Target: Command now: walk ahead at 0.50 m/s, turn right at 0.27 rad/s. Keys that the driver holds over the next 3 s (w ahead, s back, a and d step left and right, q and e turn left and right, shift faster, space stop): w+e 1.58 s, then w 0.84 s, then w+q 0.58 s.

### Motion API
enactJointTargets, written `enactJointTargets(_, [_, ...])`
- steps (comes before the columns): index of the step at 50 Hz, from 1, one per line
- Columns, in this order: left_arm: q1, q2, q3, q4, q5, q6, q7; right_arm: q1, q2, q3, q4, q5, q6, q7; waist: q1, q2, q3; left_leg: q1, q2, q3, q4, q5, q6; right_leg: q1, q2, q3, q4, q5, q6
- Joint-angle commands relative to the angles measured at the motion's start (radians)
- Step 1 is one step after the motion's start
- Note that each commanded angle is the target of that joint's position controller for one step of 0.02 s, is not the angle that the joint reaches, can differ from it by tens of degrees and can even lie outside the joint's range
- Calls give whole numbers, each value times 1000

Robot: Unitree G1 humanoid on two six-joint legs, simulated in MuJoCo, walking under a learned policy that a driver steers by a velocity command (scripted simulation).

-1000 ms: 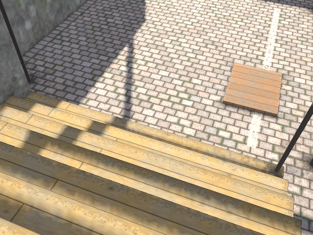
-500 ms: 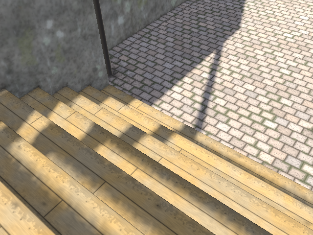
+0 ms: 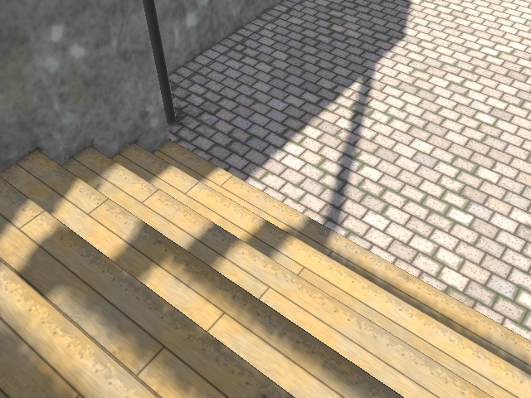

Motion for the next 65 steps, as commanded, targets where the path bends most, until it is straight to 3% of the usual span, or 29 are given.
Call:
enactJointTargets(1, [108, 30, -6, -12, -19, 32, 3, -195, -64, -8, -101, 17, -41, -9, 80, 153, 83, -453, 142, -93, -242, -22, 70, 438, 38, -98, -159, 186, 7])
enactJointTargets(4, [161, 61, -4, 36, -1, 14, 2, -111, -65, -12, -75, 6, -3, -44, 54, 78, 86, -174, 126, -35, 98, 270, 84, 433, -20, -95, -537, 244, -62])
enactJointTargets(5, [326, 75, 8, 96, 4, 7, 9, -123, -75, -16, -75, 6, 17, -49, 138, 31, 24, -152, 71, 19, 460, 398, 92, 534, -60, -45, -657, 236, -151])
enactJointTargets(6, [527, 93, 19, 153, 3, 2, 13, -196, -87, -23, -84, -1, 30, -29, 286, -137, -36, -400, -36, 113, 977, 51, 84, 767, -89, -26, -555, 330, -217])
enactJointTargets(7, [494, 126, -7, 151, -2, -13, 10, -130, 0, -4, -166, 7, 25, -16, 115, -262, -18, -698, -43, 12, 1110, -49, 102, 815, -184, 144, -278, 704, -162])
enactJointTargets(10, [424, 76, -19, 130, -15, -26, 20, -61, -39, 10, -139, -27, 28, -3, 36, -14, -90, -880, 80, -97, 970, 119, 88, 745, -249, 349, -265, 414, -239])
enactJointTargets(11, [372, 174, 6, 114, -1, -41, 41, -104, -53, 11, -198, -42, 34, 1, 16, -140, -144, -891, 111, -151, 752, 197, 26, 648, -358, 607, -344, 8, -334])
enactJointTargets(12, [305, 72, -24, 101, 4, -55, 51, -255, -77, 7, -220, -46, 50, 0, 4, 23, -8, -893, 130, -165, 621, 285, -36, 484, -323, 620, -408, -36, -349])
enactJointTargets(13, [205, 73, -32, 58, 4, -59, 64, -362, -87, 5, -271, -34, 61, 1, -30, 99, 66, -667, 130, -155, 285, 425, -66, 229, -260, 548, -512, -82, -322])
enactJointTargets(17, [252, 125, -2, 61, -17, -45, 62, -220, -49, 4, -178, -9, 94, 30, -28, -42, -16, -310, 89, -91, 176, 661, -37, 154, -170, 404, -430, 84, -245])
enactJointTargets(19, [364, 47, -16, 92, -15, -41, 73, -363, -60, -3, -224, -5, 73, 31, 55, -19, 48, -514, 112, -163, 80, 721, -17, 384, -136, 469, -364, -67, -264])
enactJointTargets(22, [515, 80, 2, 111, 16, -40, 105, -602, -55, 2, -326, 4, 35, 28, 172, -30, 102, -904, 101, -206, -95, 591, -49, 760, -150, 574, -298, -180, -323])
enactJointTargets(24, [457, 23, -6, 99, 11, -52, 111, -634, -49, 11, -371, 9, 9, 44, 158, 10, 130, -759, 110, -216, -301, 814, -62, 599, -92, 509, -251, -283, -278])
enactJointTargets(28, [278, 37, -10, 44, -27, -62, 71, -418, 15, 30, -346, 24, 37, 81, 100, -51, 36, 108, 24, -96, -409, 1152, -36, 5, 21, 343, -216, -520, -158])
enactJointTargets(30, [292, 33, -11, 50, 0, -44, 88, -317, -14, 23, -323, 34, 37, 48, 81, -60, 48, 93, 69, -148, -612, 1112, -54, 199, 46, 337, -29, -464, -142])
enactJointTargets(32, [307, 102, 10, 85, 20, -15, 109, -46, -90, -20, -244, 36, 21, 22, -64, 19, -41, 280, 128, -158, -777, 1159, -53, 278, 57, 302, 407, -312, -148])
enactJointTargets(34, [430, 26, 17, 115, -36, -22, 86, 173, -165, -23, -206, -16, 25, 39, -80, 161, -221, 751, 278, -218, -332, 1381, -33, -118, 189, 208, 1049, -1101, -108])
enactJointTargets(35, [577, -11, 1, 84, -59, -28, 92, 167, -156, -15, -201, -8, 22, 66, 27, 232, -335, 884, 429, -336, -134, 1542, 1, -307, 99, 178, 1115, -1058, -90])
enactJointTargets(36, [509, 17, -7, 70, -43, -22, 97, 139, -145, -21, -219, 18, 23, 78, -2, 240, -331, 756, 477, -455, -293, 1024, 75, -402, 37, 121, 1048, -903, -80])
enactJointTargets(37, [349, 27, -6, 13, -1, 0, 87, 40, -177, -44, -233, 37, 23, 65, -10, 332, -245, 502, 501, -614, -527, 303, 200, -446, 13, 55, 1080, -747, -68])
enactJointTargets(38, [210, 83, 9, -7, 41, 14, 76, -4, -106, -20, -259, 40, 22, 58, -24, 206, -120, 284, 455, -618, -632, 84, 213, -403, -25, 54, 1009, -659, -75])
enactJointTargets(39, [143, 100, 20, -29, 34, 26, 64, -43, -83, 0, -269, 1, 9, 57, -2, 167, -6, 78, 430, -532, -638, 125, 203, -348, -48, 93, 794, -543, -73])
enactJointTargets(41, [137, 30, 17, 5, 19, 43, 46, -22, -67, 6, -229, -6, -6, 46, 56, 119, 101, -176, 351, -384, -579, 317, 140, -246, -56, 143, 539, -348, -48])
enactJointTargets(45, [140, -21, 10, 26, 36, 58, 39, 78, -126, -4, -186, 17, -8, 34, 71, 173, -44, -62, 367, -329, -502, 605, 127, -248, -15, 108, 457, -175, -55])
enactJointTargets(47, [34, 12, 28, 2, 27, 54, 36, 49, -28, 22, -184, 35, -6, 34, 87, 99, -13, -40, 299, -251, -460, 342, 63, -307, -29, 179, 317, 45, -76])
enactJointTargets(55, [-283, -16, 13, -87, 9, 12, 21, 229, -77, 28, -149, -5, -1, 0, -87, 72, 104, 30, 305, -131, -269, 191, 62, -300, 24, 59, -81, 343, -51])
enactJointTargets(61, [-407, -50, -8, -137, -18, 0, 1, 250, -73, 13, -112, -17, 54, -23, -171, 131, 186, 117, 333, -59, -127, 475, 76, -141, -27, -87, -375, 99, -79])
enactJointTargets(63, [-197, -29, 4, -60, -23, -3, 15, 232, -83, 13, -98, -16, 66, -28, -83, 131, 72, 114, 334, -11, 130, 660, 104, 154, -53, -83, -504, 84, -113])
enactJointTargets(65, [163, 41, 37, 85, 6, 7, 28, 142, -94, 7, -104, -11, 67, -25, 115, 15, -92, -23, 239, 92, 641, 607, 89, 583, 3, -131, -588, 166, -156])
Next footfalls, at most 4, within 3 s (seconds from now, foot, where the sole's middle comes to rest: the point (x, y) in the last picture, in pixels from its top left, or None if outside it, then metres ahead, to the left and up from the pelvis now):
0.12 right None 0.14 -0.06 -0.89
0.66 left None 0.59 0.09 -1.06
1.30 right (342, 389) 0.72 -0.21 -1.24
1.88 left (346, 331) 1.03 -0.28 -1.41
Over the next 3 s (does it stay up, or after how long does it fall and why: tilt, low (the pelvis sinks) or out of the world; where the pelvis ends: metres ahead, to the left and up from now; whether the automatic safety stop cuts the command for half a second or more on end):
stays up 1.23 -0.74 -0.95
